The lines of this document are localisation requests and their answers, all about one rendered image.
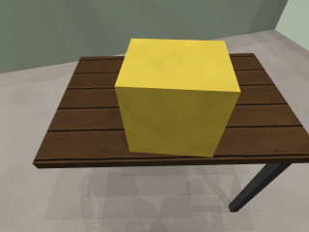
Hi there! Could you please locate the table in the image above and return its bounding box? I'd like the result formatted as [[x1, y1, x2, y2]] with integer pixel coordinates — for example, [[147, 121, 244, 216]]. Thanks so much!
[[33, 53, 309, 213]]

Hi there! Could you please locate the carton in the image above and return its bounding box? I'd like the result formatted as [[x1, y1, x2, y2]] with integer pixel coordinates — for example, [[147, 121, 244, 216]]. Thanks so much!
[[114, 39, 240, 158]]

